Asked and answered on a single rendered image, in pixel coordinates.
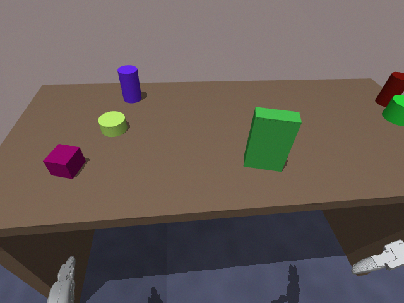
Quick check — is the right robot hand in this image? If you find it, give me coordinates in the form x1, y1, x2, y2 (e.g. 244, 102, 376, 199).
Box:
351, 239, 404, 274

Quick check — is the left robot hand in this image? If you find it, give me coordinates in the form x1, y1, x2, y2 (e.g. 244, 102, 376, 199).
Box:
47, 256, 76, 303

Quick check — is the desk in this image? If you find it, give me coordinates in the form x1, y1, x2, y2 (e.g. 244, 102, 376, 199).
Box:
0, 78, 404, 303

